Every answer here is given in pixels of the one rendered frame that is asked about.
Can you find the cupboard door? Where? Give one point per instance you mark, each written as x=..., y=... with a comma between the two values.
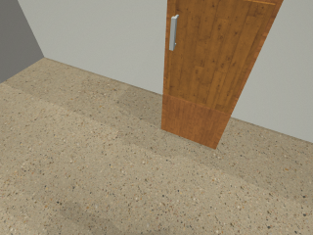
x=215, y=42

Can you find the handle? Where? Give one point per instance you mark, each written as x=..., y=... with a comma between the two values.
x=173, y=28

